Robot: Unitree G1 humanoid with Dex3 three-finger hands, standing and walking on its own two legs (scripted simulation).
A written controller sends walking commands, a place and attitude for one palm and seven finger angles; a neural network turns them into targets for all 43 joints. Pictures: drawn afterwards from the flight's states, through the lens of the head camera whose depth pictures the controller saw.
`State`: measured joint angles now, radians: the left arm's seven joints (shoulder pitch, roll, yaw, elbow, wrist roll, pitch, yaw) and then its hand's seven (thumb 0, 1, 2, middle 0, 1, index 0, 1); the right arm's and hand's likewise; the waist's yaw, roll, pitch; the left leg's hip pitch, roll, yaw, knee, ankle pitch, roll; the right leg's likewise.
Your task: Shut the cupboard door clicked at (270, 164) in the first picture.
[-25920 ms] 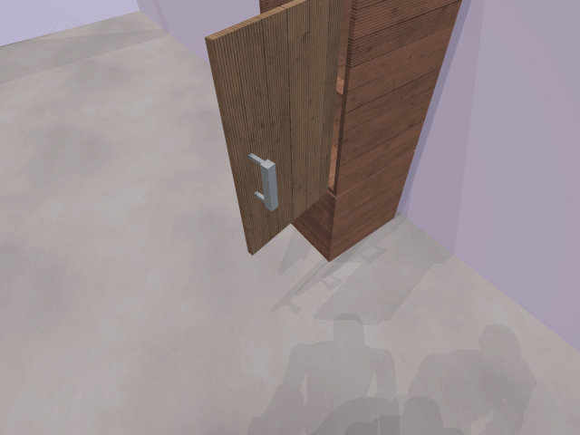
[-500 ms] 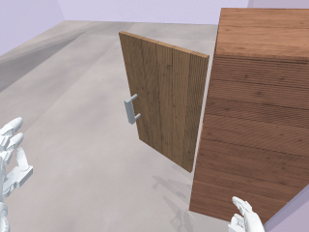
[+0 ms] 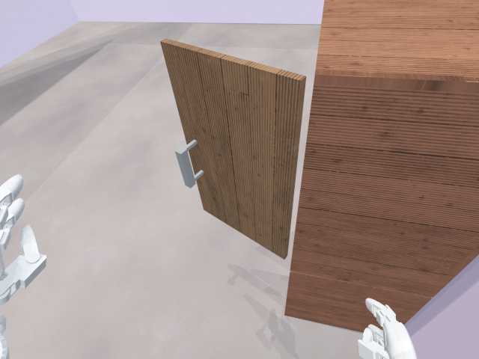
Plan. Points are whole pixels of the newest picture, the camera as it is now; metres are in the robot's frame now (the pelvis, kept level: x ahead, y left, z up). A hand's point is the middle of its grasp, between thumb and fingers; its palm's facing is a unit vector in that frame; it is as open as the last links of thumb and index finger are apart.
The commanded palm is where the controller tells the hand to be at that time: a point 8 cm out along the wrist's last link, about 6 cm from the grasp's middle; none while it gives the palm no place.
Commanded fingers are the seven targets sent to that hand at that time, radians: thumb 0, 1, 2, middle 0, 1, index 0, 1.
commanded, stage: step back with the hand held close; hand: left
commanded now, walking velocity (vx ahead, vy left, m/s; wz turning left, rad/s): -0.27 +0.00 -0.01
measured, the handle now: (191, 163) +0.62 +0.21 -0.07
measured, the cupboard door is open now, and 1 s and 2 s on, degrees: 66 66 66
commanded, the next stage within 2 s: stop stepping back and stand still in 0.98 s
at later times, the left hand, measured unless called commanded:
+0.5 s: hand out of the picture +0.13 +0.31 +0.15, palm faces +0.41 -0.77 -0.49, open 7.4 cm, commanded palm +0.06 +0.35 +0.18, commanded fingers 0.00 0.90 0.90 -0.20 -0.30 -0.20 -0.30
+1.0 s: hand out of the picture -0.01 +0.33 +0.18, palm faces +0.47 -0.75 -0.47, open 7.4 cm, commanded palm -0.07 +0.36 +0.18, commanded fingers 0.00 0.90 0.90 -0.20 -0.30 -0.20 -0.30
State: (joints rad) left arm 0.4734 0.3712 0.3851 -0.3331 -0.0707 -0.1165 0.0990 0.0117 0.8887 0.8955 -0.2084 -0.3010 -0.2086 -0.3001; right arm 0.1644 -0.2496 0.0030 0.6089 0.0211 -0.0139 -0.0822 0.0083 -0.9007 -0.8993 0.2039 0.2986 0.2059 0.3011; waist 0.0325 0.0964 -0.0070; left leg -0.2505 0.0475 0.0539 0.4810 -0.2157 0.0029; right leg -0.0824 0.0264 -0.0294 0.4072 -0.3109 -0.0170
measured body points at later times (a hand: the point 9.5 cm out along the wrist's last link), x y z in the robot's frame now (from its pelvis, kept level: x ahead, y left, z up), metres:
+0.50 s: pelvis -0.08 +0.04 -0.01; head -0.07 +0.04 +0.44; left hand +0.10 +0.35 +0.18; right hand +0.10 -0.20 -0.09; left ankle +0.02 +0.12 -0.74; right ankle -0.07 -0.10 -0.74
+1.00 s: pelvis -0.20 +0.05 -0.03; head -0.18 +0.07 +0.42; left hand -0.04 +0.36 +0.20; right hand +0.00 -0.17 -0.09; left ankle +0.01 +0.13 -0.73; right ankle -0.25 -0.05 -0.75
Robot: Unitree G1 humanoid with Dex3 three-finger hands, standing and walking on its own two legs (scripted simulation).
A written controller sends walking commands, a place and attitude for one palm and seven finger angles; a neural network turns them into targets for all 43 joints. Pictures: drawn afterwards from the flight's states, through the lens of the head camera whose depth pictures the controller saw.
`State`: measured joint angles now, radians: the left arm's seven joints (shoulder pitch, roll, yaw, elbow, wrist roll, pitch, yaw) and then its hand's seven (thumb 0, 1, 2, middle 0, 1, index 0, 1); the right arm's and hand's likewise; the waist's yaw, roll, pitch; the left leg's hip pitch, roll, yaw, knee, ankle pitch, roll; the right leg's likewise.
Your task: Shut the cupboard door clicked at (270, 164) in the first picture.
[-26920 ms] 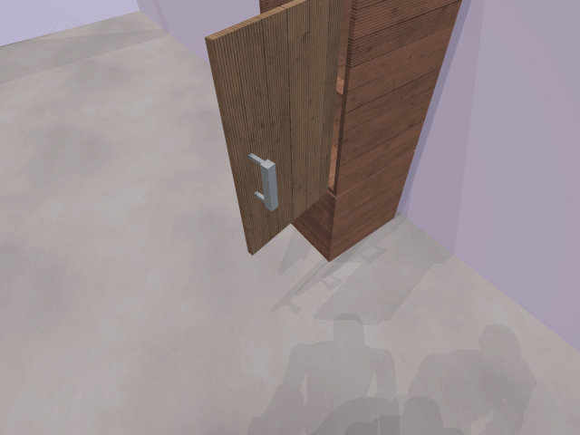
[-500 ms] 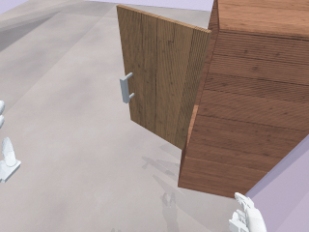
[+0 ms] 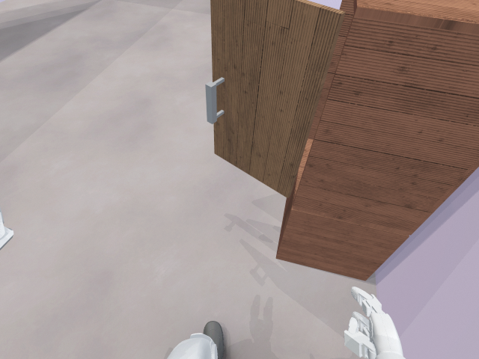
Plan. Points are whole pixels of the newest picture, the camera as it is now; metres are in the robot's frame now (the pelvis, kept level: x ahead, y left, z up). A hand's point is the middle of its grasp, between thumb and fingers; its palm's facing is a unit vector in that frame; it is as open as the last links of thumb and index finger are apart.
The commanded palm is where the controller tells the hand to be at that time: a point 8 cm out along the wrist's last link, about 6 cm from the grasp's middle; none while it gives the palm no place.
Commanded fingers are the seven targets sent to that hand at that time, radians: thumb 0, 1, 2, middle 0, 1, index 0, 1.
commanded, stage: stop stepping back and stand still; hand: left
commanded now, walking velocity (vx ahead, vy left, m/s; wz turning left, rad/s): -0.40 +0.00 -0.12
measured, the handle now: (216, 100) +0.82 +0.12 -0.05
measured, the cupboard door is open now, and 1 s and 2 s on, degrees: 66 66 66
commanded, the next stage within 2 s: let the arm hang, fingers relaxed in 1.32 s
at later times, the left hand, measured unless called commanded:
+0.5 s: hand out of the picture +0.10 +0.28 +0.20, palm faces +0.33 -0.80 -0.50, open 7.4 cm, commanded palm +0.05 +0.33 +0.20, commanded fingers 0.00 0.90 0.90 -0.20 -0.30 -0.20 -0.30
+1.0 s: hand out of the picture +0.13 +0.33 +0.21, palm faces +0.36 -0.78 -0.51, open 7.4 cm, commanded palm +0.06 +0.37 +0.20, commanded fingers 0.00 0.90 0.90 -0.20 -0.30 -0.20 -0.30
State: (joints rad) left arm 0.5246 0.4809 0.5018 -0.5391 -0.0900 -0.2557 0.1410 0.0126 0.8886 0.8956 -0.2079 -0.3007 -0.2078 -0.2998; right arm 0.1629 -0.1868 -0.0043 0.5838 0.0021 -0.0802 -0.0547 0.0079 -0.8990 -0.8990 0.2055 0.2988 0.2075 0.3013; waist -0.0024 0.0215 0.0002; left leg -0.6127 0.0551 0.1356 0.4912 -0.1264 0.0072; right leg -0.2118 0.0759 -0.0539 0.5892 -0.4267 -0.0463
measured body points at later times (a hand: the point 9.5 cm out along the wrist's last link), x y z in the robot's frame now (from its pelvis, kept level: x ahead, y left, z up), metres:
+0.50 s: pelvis -0.12 +0.04 +0.02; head -0.11 +0.05 +0.47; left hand +0.07 +0.32 +0.23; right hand +0.01 -0.20 -0.07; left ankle +0.01 +0.13 -0.70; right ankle -0.18 -0.02 -0.72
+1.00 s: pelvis -0.10 +0.08 +0.02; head -0.07 +0.09 +0.47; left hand +0.11 +0.37 +0.24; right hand +0.05 -0.15 -0.07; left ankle -0.05 +0.17 -0.71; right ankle -0.13 -0.03 -0.71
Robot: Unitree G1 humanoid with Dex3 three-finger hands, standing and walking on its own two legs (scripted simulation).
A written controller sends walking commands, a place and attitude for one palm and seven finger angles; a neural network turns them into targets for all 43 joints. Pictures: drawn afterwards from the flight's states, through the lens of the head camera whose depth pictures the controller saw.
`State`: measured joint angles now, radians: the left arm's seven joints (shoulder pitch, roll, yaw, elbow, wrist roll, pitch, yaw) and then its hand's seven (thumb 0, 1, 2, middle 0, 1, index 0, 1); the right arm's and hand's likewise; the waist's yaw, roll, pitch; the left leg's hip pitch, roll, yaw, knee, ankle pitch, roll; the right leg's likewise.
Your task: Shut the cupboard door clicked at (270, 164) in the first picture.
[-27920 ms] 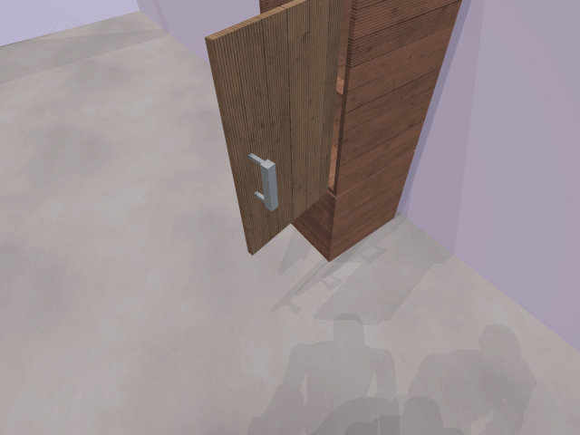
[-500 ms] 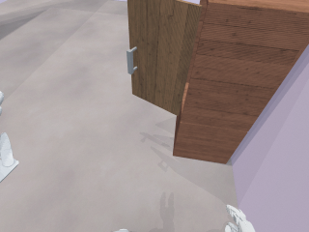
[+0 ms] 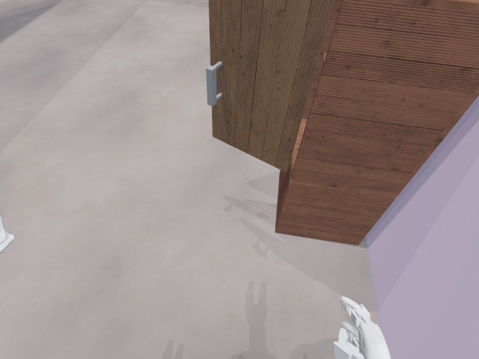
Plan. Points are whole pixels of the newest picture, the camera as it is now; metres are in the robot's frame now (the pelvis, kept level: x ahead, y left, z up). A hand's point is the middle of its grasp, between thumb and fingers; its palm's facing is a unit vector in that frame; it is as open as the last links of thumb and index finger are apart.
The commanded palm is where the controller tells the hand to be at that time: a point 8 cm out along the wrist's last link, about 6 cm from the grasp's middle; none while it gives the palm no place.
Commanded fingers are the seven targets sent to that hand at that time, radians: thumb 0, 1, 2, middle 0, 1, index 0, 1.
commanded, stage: stop stepping back and stand still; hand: left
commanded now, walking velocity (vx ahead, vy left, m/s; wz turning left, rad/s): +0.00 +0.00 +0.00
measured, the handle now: (215, 83) +0.92 +0.11 -0.07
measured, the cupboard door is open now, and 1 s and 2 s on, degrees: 66 66 66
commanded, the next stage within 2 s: let the arm hang, fingers relaxed in 0.32 s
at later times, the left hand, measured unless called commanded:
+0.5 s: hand (56, 247) +0.24 +0.26 +0.10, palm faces +0.25 -0.83 -0.50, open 7.4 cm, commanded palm none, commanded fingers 0.00 0.90 0.90 -0.20 -0.30 -0.20 -0.30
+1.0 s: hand out of the picture -0.07 +0.20 -0.17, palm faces +0.02 -0.98 -0.21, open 7.2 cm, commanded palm none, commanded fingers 0.00 0.90 0.90 -0.20 -0.30 -0.20 -0.30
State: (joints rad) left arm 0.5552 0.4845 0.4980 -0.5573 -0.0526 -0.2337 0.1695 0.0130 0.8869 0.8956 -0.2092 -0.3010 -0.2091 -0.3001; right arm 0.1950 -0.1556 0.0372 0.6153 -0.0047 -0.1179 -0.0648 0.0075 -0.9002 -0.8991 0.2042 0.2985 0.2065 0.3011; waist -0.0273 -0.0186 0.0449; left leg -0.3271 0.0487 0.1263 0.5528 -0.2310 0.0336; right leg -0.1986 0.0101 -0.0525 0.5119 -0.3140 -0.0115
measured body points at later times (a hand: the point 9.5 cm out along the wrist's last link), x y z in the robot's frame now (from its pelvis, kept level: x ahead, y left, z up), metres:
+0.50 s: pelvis +0.01 +0.01 +0.00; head +0.02 +0.00 +0.45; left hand +0.22 +0.31 +0.13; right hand +0.18 -0.25 -0.09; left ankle +0.04 +0.10 -0.73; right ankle -0.03 -0.11 -0.73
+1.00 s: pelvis -0.02 +0.01 +0.01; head +0.00 +0.01 +0.46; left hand -0.07 +0.25 -0.15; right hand -0.03 -0.22 -0.15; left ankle +0.04 +0.10 -0.73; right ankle -0.03 -0.11 -0.73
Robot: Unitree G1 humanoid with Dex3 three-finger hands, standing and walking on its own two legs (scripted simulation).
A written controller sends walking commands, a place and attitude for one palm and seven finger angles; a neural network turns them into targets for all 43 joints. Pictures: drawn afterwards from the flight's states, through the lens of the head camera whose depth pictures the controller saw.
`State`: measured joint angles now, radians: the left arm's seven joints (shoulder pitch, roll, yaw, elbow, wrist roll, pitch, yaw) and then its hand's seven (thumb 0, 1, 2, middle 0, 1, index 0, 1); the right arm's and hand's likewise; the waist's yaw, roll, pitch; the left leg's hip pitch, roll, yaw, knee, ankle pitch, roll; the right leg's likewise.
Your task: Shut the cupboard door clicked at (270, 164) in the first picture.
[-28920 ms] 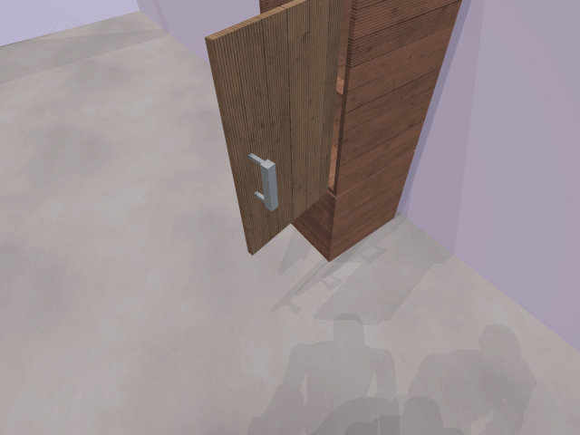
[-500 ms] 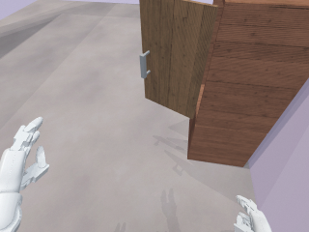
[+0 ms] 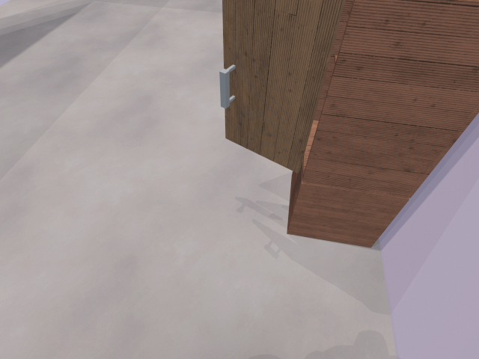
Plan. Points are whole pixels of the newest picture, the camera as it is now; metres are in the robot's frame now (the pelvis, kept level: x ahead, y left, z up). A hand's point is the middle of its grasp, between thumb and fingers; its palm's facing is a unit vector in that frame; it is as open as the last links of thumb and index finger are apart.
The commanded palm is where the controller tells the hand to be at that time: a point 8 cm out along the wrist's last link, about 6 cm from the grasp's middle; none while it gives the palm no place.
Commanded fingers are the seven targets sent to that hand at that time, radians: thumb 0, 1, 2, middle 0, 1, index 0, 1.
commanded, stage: let the arm hang, fingers relaxed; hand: left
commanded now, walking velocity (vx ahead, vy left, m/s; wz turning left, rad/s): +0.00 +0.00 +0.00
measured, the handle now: (228, 86) +0.93 +0.08 -0.07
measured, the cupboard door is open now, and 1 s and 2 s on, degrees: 66 66 66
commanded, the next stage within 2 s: look to check the result in 0.52 s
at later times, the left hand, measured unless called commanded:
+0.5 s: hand out of the picture +0.01 +0.17 -0.18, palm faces -0.02 -0.99 -0.16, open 7.4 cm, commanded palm none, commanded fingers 0.00 0.90 0.90 -0.20 -0.30 -0.20 -0.30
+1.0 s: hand out of the picture +0.05 +0.19 -0.17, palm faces -0.03 -0.97 -0.23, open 7.4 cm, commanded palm none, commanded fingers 0.00 0.90 0.90 -0.20 -0.30 -0.20 -0.30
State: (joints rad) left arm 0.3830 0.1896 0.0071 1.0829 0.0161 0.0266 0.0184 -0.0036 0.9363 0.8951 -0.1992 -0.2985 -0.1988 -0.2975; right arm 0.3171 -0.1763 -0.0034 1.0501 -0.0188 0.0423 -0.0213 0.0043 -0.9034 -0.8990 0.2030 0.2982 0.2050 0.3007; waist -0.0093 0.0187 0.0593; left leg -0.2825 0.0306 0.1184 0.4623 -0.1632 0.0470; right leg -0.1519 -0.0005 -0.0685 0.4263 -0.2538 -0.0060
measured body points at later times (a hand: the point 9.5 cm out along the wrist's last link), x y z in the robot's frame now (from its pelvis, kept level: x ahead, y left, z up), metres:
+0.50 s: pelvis +0.01 +0.01 +0.00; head +0.02 +0.01 +0.45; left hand +0.01 +0.22 -0.16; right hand -0.01 -0.21 -0.16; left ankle +0.06 +0.09 -0.74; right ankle -0.01 -0.12 -0.74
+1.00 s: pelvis +0.03 +0.00 +0.01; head +0.05 +0.00 +0.45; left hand +0.05 +0.24 -0.15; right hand +0.04 -0.25 -0.15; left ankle +0.06 +0.09 -0.74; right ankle -0.01 -0.12 -0.74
